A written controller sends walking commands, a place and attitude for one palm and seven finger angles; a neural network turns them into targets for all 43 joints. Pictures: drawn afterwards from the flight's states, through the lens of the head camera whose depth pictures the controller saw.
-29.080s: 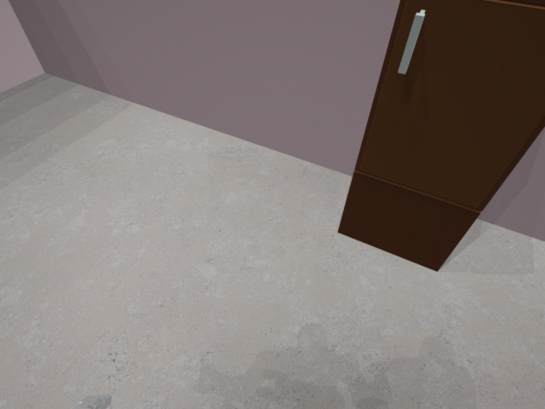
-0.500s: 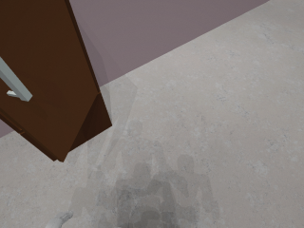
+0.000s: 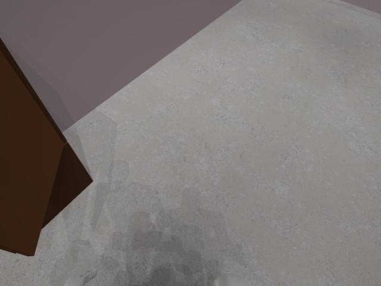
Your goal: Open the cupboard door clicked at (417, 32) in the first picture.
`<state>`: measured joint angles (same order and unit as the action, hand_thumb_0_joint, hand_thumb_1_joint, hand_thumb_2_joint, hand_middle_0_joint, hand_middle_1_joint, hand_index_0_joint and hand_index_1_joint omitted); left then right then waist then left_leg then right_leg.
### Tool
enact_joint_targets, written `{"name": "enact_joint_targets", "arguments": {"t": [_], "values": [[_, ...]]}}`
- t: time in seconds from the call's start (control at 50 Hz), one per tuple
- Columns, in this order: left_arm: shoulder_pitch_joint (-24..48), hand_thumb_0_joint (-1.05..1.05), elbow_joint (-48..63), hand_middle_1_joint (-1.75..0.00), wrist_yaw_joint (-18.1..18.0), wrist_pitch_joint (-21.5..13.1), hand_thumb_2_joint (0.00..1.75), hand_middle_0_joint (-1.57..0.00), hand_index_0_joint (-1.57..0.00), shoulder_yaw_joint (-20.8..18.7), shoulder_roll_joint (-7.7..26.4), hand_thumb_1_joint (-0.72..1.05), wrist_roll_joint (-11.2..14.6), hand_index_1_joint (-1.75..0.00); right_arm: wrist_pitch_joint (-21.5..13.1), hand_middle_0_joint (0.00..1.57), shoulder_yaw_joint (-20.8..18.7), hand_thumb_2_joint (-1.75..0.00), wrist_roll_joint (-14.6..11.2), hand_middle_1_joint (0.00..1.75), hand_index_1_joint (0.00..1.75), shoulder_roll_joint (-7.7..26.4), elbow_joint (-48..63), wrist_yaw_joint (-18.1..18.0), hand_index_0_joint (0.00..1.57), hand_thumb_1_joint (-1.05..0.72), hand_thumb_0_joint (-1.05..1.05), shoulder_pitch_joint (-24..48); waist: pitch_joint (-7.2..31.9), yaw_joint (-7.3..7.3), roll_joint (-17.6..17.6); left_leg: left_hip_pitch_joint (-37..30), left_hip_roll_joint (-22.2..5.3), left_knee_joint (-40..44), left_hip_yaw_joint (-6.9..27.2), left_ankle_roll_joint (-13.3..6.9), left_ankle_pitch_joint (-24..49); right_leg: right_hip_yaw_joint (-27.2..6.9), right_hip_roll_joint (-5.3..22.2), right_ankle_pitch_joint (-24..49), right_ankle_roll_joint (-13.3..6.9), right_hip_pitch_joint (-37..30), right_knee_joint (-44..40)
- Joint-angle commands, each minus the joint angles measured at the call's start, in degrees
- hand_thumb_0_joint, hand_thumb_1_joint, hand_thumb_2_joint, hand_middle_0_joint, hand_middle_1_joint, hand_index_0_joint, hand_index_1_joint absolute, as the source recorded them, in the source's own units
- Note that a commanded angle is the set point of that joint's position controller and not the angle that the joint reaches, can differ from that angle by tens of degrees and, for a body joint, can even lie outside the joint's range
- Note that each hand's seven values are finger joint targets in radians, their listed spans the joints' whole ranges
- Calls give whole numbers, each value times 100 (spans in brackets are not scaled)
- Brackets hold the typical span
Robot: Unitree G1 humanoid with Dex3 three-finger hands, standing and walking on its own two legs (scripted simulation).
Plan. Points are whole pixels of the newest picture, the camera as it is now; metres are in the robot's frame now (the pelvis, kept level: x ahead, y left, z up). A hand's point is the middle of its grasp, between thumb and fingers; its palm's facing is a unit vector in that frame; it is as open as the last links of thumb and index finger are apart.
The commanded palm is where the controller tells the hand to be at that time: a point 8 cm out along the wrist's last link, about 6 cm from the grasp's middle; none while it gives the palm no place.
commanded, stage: walk to a spot facing it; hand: left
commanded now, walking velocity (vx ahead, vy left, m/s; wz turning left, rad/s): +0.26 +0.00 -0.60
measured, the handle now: out of the picture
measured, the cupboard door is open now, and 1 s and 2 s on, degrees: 40 40 40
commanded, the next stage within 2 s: turn to face it in 1.46 s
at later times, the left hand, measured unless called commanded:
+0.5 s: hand (126, 259) +0.19 +0.17 -0.19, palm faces -0.26 -0.95 -0.18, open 7.4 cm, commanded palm none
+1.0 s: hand (216, 146) +0.54 -0.06 -0.16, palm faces -0.56 -0.80 -0.23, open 7.3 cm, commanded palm none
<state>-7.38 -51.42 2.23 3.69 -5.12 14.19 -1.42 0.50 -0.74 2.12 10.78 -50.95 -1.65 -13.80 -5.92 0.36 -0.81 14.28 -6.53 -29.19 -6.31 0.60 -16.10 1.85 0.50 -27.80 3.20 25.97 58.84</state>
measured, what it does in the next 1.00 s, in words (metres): walks ahead, turning right: right foot, then left foot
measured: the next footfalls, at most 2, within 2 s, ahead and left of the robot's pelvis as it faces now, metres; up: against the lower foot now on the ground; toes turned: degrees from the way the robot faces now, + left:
right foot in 0.16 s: +0.03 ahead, -0.14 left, +0.00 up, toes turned -11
left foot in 0.48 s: +0.26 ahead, +0.08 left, +0.00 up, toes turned -15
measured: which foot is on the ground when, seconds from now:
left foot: down 0.00-0.14, up 0.16-0.46, down 0.48-0.86, up 0.88-1.00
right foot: up 0.00-0.14, down 0.16-0.48, up 0.50-0.84, down 0.86-1.00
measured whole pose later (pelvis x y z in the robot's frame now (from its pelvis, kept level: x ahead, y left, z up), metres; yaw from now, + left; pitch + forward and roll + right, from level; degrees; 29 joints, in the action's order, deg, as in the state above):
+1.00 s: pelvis +0.33 -0.15 -0.01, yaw -33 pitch +1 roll +0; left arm -6.4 -53.9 0.8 -2.7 -3.9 11.8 -1.4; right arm 0.2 -2.3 1.2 12.4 -58.7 0.3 -17.0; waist -5.9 -3.4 0.4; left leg 25.5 -8.0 -64.5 -4.0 3.3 -23.6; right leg 4.7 0.0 -15.0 -2.5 15.8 30.0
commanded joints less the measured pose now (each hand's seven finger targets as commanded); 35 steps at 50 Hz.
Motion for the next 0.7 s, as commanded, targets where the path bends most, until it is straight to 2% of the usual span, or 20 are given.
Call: {"name": "enact_joint_targets", "arguments": {"t": [0.0, 0.06, 0.1, 0.12, 0.14, 0.16, 0.18, 0.2, 0.24, 0.3, 0.36, 0.4, 0.42, 0.44, 0.46, 0.48, 0.5, 0.54, 0.62, 0.68], "values": [[209, 0, 533, -30, 31, -149, 90, -20, -20, 14, 200, 90, 48, -30, -97, 20, -412, -90, 1, 30, 30, 1308, 202, -84, 20, -90, 0, -487, 906, -284, 1253, -1076, -1245, 653, 398, -632, 2806, 282, 35, 77, -55, -97, -1026], [215, 0, 531, -30, 63, -184, 90, -20, -20, 12, 240, 90, 29, -30, -60, 20, -449, -90, 9, 30, 30, 1398, 190, -13, 20, -90, 0, -431, 799, -259, 1251, -725, -1381, 761, 344, -549, 878, 474, -17, 139, -159, -640, -2098], [-520, 0, 260, -30, 38, -261, 90, -20, -20, -78, 512, 90, -10, -30, -48, 20, -450, -90, -45, 30, 30, 1286, 211, 48, 20, -90, 0, -230, 981, 151, 495, 100, -1025, -268, -69, -175, -175, 321, -27, 869, -365, -2133, -3483], [-1133, 0, 69, -30, -39, -348, 90, -20, -20, -222, 1120, 90, -64, -30, -51, 20, -377, -90, -146, 30, 30, 896, 401, 96, 20, -90, 0, 37, 1044, 510, -1245, 1544, -309, -1825, -702, 167, -1177, -1611, 1246, 261, -866, -3243, -4366], [-1518, 0, -75, -30, -153, -348, 90, -20, -20, -336, 1619, 90, 11, -30, -41, 20, -289, -90, -127, 30, 30, 764, 752, 134, 20, -90, 0, 775, 548, 837, -2162, 2917, 226, -3077, -235, 317, -2466, -3396, 2232, 555, -1545, -3223, -4749], [-1540, 0, -65, -30, -228, -371, 90, -20, -20, -334, 1540, 90, 51, -30, -44, 20, -313, -90, -116, 30, 30, 949, 804, 152, 20, -90, 0, 979, 286, 797, -1580, 3279, 3, -3594, 525, 237, -1930, -3264, 2252, 225, -1802, -3022, -4800], [-1138, 0, 37, -30, -248, -394, 90, -20, -20, -273, 1318, 90, 46, -30, -68, 20, -351, -90, -135, 30, 30, 948, 775, 203, 20, -90, 0, 882, 108, 508, -1331, 3169, -137, -3658, 600, 255, -1483, -3219, 2059, -888, -1787, -2458, -4927], [-812, 0, 75, -30, -283, -425, 90, -20, -20, -221, 1041, 90, 7, -30, -76, 20, -410, -90, -95, 30, 30, 966, 634, 217, 20, -90, 0, 875, 143, 323, -1119, 2844, -108, -3566, 662, 274, -1113, -2931, 1697, -496, -1602, -2197, -4818], [-632, 0, 112, -30, -262, -529, 90, -20, -20, -156, 878, 90, 13, -30, -82, 20, -404, -90, -79, 30, 30, 875, 509, 239, 20, -90, 0, 798, 52, 130, -962, 2321, -57, -3065, 543, 367, -674, -2080, 1394, 1140, -1447, -1815, -4622], [-829, 0, -50, -30, -209, -620, 90, -20, -20, -180, 957, 90, -3, -30, -143, 20, -371, -90, -112, 30, 30, 599, 482, 274, 20, -90, 0, 799, 384, 119, -685, 1742, 217, -1922, 280, 395, -484, -1757, 1150, 2303, -1424, -2053, -4330], [-808, 0, -105, -30, -160, -598, 90, -20, -20, -225, 1027, 90, -2, -30, -244, 20, -357, -90, -131, 30, 30, 598, 479, 254, 20, -90, 0, 686, 534, 90, -832, 1032, 463, -999, 133, 342, -279, -1783, 1006, 2153, -1336, -1942, -4094], [-565, 0, -97, -30, -137, -581, 90, -20, -20, -227, 972, 90, 24, -30, -321, 20, -387, -90, -130, 30, 30, 712, 294, 196, 20, -90, 0, 140, 654, -243, -646, -211, 568, -101, 22, 315, 264, -1627, 768, 1702, -1112, -1300, -3676], [-463, 0, -50, -30, -111, -585, 90, -20, -20, -191, 771, 90, 39, -30, -372, 20, -426, -90, -111, 30, 30, 952, 73, 119, 20, -90, 0, -414, 817, -500, -141, -1298, 435, 338, 134, 231, 286, -1396, 456, 1809, -924, -691, -2995], [-594, 0, 36, -30, -71, -571, 90, -20, -20, -119, 390, 90, 88, -30, -434, 20, -578, -90, -13, 30, 30, 1581, -96, 37, 20, -90, 0, -1201, 1351, -818, 1331, -2438, -908, 721, 1837, -201, -608, -794, -195, 776, -607, 306, -1352], [-624, 0, 193, -30, -45, -584, 90, -20, -20, -44, 203, 90, 108, -30, -435, 20, -617, -90, 73, 30, 30, 1950, -138, -13, 20, -90, 0, -1758, 1707, -912, 2360, -2865, -2272, 1421, 3643, -854, -962, -236, -514, -802, -417, 1229, 522], [-210, 0, 278, -30, -36, -606, 90, -20, -20, -77, 333, 90, 50, -30, -379, 20, -573, -90, 58, 30, 30, 1847, -100, -29, 20, -90, 0, -1569, 1174, -872, 1423, -2369, -2463, 1568, 3803, -1189, -815, -641, 2, -538, -489, 1555, 1258], [-85, 0, 349, -30, 1, -643, 90, -20, -20, -56, 315, 90, 36, -30, -390, 20, -537, -90, 59, 30, 30, 1672, 75, 27, 20, -90, 0, -1252, 728, -708, 650, -1752, -2388, 1552, 3453, -1281, -728, -527, 254, -182, -463, 1693, 1479], [161, 0, 231, -30, 78, -557, 90, -20, -20, -69, 172, 90, -20, -30, -439, 20, -400, -90, 41, 30, 30, 1109, 70, 23, 20, -90, 0, -717, -75, -369, 1103, -767, -1786, 1743, 2209, -879, -159, -504, 558, 598, -349, 1610, 1367], [101, 0, 247, -30, 204, -406, 90, -20, -20, 46, -60, 90, -16, -30, -492, 20, -362, -90, 13, 30, 30, 1058, -69, 13, 20, -90, 0, -710, 318, -173, 1096, -830, -1212, 1678, 438, -545, 941, -15, 557, 1058, -251, 888, -323], [416, 0, 312, -30, 198, -419, 90, -20, -20, 78, -87, 90, -17, -30, -451, 20, -372, -90, 21, 30, 30, 1061, -178, 71, 20, -90, 0, -874, 417, -268, 986, -888, -1129, 1615, -21, -512, 1096, 373, 347, 1339, -285, 395, -1403]]}}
